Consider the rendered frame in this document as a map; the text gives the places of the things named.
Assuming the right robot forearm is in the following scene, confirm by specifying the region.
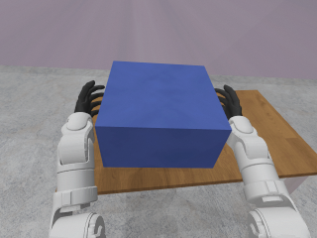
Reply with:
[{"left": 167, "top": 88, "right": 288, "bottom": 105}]
[{"left": 226, "top": 115, "right": 311, "bottom": 238}]

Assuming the table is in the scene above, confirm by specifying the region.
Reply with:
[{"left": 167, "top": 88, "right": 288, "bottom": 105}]
[{"left": 55, "top": 89, "right": 317, "bottom": 208}]

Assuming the robot left hand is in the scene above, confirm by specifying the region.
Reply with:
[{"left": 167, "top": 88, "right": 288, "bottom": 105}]
[{"left": 74, "top": 80, "right": 105, "bottom": 118}]

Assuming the left robot forearm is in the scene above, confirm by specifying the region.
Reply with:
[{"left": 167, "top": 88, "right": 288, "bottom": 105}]
[{"left": 48, "top": 112, "right": 98, "bottom": 238}]

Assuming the left robot upper arm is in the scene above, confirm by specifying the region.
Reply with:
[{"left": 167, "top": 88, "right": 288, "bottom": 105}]
[{"left": 49, "top": 212, "right": 106, "bottom": 238}]

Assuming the right robot upper arm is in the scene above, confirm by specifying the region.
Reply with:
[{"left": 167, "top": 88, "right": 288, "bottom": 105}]
[{"left": 247, "top": 206, "right": 310, "bottom": 238}]

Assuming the carton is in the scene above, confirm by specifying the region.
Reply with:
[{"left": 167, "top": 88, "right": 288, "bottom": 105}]
[{"left": 94, "top": 60, "right": 232, "bottom": 169}]

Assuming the robot right hand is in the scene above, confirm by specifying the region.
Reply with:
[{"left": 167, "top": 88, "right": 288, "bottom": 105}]
[{"left": 214, "top": 84, "right": 243, "bottom": 121}]

